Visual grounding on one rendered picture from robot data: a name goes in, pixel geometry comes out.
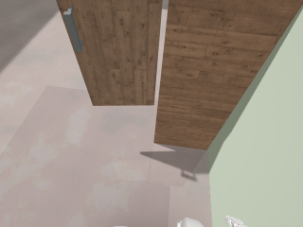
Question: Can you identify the right robot hand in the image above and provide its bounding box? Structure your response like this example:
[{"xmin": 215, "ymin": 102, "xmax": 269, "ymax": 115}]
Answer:
[{"xmin": 224, "ymin": 216, "xmax": 247, "ymax": 227}]

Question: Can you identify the cupboard door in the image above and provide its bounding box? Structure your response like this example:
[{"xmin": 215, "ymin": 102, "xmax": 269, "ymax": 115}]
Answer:
[{"xmin": 56, "ymin": 0, "xmax": 163, "ymax": 106}]

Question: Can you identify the handle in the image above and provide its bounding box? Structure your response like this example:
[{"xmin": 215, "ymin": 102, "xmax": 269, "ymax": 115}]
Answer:
[{"xmin": 63, "ymin": 6, "xmax": 83, "ymax": 53}]

